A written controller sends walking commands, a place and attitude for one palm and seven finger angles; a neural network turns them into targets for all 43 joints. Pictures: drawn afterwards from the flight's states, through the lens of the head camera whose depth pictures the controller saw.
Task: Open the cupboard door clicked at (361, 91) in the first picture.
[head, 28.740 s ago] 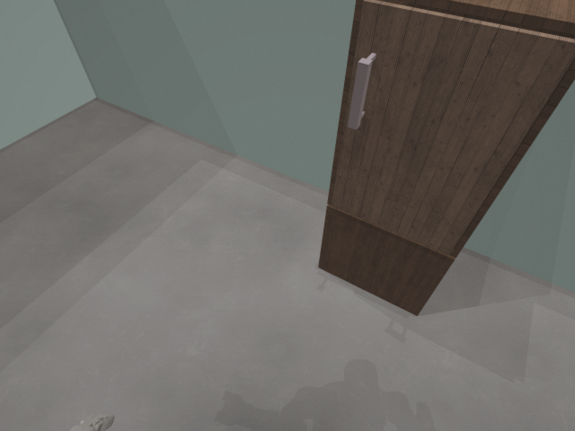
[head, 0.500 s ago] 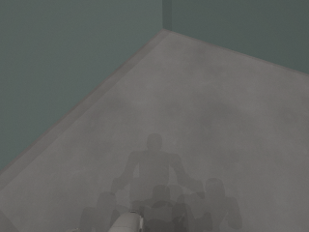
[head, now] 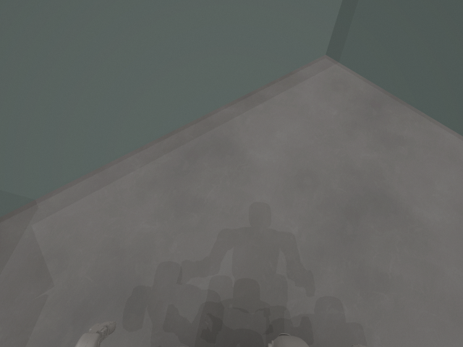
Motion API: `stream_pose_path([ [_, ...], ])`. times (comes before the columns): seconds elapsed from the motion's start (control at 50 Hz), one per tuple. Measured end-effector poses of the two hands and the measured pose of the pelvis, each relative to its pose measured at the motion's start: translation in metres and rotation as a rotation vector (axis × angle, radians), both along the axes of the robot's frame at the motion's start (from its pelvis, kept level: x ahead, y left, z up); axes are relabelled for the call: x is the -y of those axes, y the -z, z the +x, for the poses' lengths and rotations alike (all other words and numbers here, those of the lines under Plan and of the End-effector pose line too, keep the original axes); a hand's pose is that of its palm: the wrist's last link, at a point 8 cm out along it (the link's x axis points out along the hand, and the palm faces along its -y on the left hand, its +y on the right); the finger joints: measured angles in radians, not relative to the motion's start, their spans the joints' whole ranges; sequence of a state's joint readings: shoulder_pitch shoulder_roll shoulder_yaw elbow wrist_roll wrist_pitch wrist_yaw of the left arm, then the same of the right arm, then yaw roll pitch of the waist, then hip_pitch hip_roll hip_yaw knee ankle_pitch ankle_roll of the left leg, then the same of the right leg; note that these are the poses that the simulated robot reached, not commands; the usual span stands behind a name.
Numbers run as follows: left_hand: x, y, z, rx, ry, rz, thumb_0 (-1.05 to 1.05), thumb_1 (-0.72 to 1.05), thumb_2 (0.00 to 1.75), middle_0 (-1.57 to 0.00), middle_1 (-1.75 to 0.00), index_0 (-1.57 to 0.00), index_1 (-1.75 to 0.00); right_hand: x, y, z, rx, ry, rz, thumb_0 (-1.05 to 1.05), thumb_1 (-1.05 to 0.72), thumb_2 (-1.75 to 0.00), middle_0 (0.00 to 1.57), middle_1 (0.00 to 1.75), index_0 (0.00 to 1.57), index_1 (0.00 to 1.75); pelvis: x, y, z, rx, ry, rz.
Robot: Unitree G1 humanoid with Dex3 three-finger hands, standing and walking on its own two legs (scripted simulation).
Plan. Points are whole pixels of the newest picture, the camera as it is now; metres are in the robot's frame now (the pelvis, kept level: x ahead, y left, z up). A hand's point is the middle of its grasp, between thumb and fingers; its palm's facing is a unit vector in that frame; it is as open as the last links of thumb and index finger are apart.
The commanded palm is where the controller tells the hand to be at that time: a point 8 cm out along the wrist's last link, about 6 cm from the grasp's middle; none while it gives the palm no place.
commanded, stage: turn to face it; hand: left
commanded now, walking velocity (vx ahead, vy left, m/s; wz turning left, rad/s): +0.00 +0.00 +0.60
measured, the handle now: out of the picture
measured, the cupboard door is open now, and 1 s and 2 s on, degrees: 47 47 47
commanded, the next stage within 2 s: none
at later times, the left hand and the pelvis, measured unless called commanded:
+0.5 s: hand out of the picture -0.02 +0.19 -0.19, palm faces +0.35 -0.91 -0.22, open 7.4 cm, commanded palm none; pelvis +0.00 -0.02 -0.01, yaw +20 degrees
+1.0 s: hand out of the picture -0.02 +0.15 -0.14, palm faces +0.57 -0.77 -0.27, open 7.4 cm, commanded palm none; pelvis +0.02 -0.07 +0.00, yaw +37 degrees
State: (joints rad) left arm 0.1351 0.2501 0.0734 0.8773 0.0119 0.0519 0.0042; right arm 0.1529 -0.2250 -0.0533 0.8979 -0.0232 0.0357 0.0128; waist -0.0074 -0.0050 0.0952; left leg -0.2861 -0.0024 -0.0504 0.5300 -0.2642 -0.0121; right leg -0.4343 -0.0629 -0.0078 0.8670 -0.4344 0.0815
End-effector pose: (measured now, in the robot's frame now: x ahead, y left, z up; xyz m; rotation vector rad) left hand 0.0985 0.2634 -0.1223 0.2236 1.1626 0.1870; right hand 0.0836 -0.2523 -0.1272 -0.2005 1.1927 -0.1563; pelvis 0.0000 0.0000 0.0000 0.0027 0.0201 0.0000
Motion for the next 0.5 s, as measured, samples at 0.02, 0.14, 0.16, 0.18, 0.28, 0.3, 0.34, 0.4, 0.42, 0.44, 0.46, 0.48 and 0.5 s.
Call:
stream_pose_path([
  [0.02,0.004,-0.003,0.003,0.017,-0.002,0.007,0.01,0.91,0.90,-0.20,-0.30,-0.20,-0.30,0.004,0.004,-0.001,-0.009,-0.001,0.008,0.00,-0.91,-0.89,0.21,0.30,0.20,0.30,0.005,0.001,0.000,0.001,-0.012,0.001],
  [0.14,0.029,-0.013,-0.006,0.079,-0.038,0.046,0.01,0.91,0.90,-0.20,-0.30,-0.20,-0.30,0.030,0.024,0.004,-0.059,-0.031,0.039,0.00,-0.91,-0.89,0.21,0.30,0.20,0.30,0.029,0.007,0.001,0.016,-0.098,0.019],
  [0.16,0.033,-0.014,-0.011,0.070,-0.052,0.043,0.00,0.91,0.90,-0.20,-0.30,-0.20,-0.30,0.033,0.022,0.006,-0.067,-0.041,0.039,0.00,-0.91,-0.89,0.21,0.30,0.20,0.30,0.031,0.005,0.001,0.017,-0.111,0.023],
  [0.18,0.037,-0.015,-0.018,0.058,-0.066,0.038,0.00,0.91,0.90,-0.20,-0.30,-0.20,-0.30,0.035,0.020,0.009,-0.072,-0.050,0.040,0.00,-0.91,-0.89,0.20,0.30,0.20,0.30,0.033,0.002,0.001,0.018,-0.124,0.026],
  [0.28,0.052,-0.011,-0.048,0.003,-0.142,-0.004,0.01,0.91,0.90,-0.20,-0.30,-0.20,-0.30,0.033,0.007,0.029,-0.082,-0.117,0.039,0.00,-0.91,-0.89,0.20,0.30,0.20,0.29,0.040,-0.007,0.004,0.011,-0.195,0.046],
  [0.3,0.054,-0.009,-0.055,-0.005,-0.160,-0.014,0.01,0.91,0.90,-0.20,-0.30,-0.20,-0.30,0.031,0.006,0.034,-0.082,-0.137,0.036,0.00,-0.91,-0.90,0.20,0.30,0.20,0.29,0.040,-0.007,0.004,0.010,-0.210,0.048],
  [0.34,0.055,-0.004,-0.071,-0.021,-0.199,-0.033,0.01,0.91,0.90,-0.20,-0.30,-0.20,-0.30,0.024,0.003,0.046,-0.078,-0.180,0.029,0.00,-0.91,-0.90,0.20,0.30,0.20,0.29,0.039,-0.007,0.004,0.010,-0.238,0.046],
  [0.4,0.050,0.007,-0.098,-0.051,-0.265,-0.055,0.01,0.91,0.90,-0.20,-0.30,-0.20,-0.30,0.007,0.000,0.068,-0.052,-0.250,0.013,0.00,-0.91,-0.90,0.20,0.30,0.20,0.29,0.033,-0.003,0.002,0.009,-0.280,0.037],
  [0.42,0.047,0.012,-0.108,-0.063,-0.289,-0.062,0.01,0.91,0.90,-0.20,-0.30,-0.20,-0.30,0.001,-0.001,0.076,-0.037,-0.274,0.007,0.00,-0.91,-0.90,0.20,0.30,0.20,0.29,0.030,-0.001,0.002,0.009,-0.295,0.032],
  [0.44,0.043,0.018,-0.117,-0.074,-0.313,-0.069,0.01,0.91,0.90,-0.20,-0.30,-0.21,-0.30,-0.006,-0.001,0.084,-0.018,-0.297,0.000,0.00,-0.91,-0.90,0.20,0.30,0.20,0.29,0.027,0.003,0.001,0.008,-0.310,0.025],
  [0.46,0.039,0.025,-0.126,-0.084,-0.336,-0.075,0.01,0.91,0.90,-0.20,-0.30,-0.21,-0.30,-0.012,0.000,0.091,0.008,-0.322,-0.008,0.00,-0.91,-0.90,0.20,0.30,0.20,0.29,0.022,0.009,0.001,0.005,-0.322,0.010],
  [0.48,0.034,0.030,-0.135,-0.099,-0.356,-0.077,0.01,0.91,0.90,-0.20,-0.30,-0.20,-0.30,-0.018,0.000,0.097,0.028,-0.340,-0.015,0.00,-0.91,-0.90,0.20,0.30,0.20,0.29,0.020,0.012,0.000,0.004,-0.336,0.011],
  [0.5,0.030,0.033,-0.142,-0.117,-0.372,-0.074,0.01,0.91,0.90,-0.20,-0.30,-0.20,-0.30,-0.023,-0.001,0.101,0.042,-0.357,-0.020,0.00,-0.91,-0.90,0.20,0.30,0.20,0.29,0.019,0.013,-0.001,0.006,-0.343,0.014],
])
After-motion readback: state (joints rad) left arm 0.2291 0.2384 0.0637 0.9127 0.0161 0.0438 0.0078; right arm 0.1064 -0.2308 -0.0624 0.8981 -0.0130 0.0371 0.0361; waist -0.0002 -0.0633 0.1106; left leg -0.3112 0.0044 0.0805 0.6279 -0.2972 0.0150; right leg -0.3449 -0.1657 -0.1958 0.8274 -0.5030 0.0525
